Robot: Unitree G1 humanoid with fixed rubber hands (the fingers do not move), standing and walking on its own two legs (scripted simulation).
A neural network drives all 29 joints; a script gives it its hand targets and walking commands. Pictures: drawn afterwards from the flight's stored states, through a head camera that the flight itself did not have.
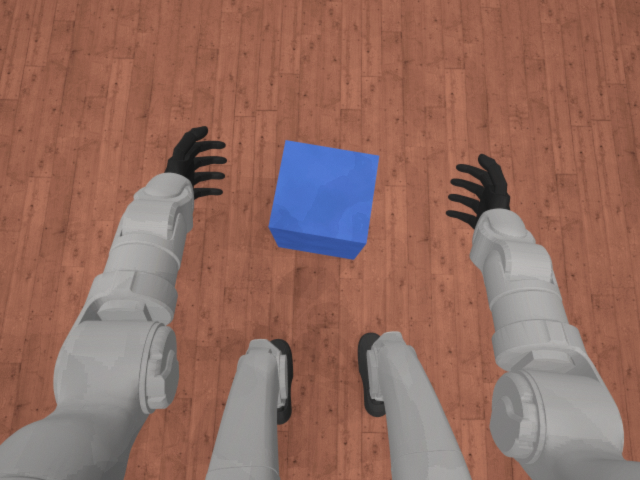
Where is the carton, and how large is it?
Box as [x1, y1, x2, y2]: [268, 140, 378, 259]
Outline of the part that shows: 285,140 268,226 278,246 353,259 366,242 378,156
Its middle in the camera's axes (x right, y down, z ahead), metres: +0.00 -0.08 +0.96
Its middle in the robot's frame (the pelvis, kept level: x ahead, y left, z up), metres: +0.55 -0.03 -0.54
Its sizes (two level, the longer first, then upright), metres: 0.210 0.200 0.250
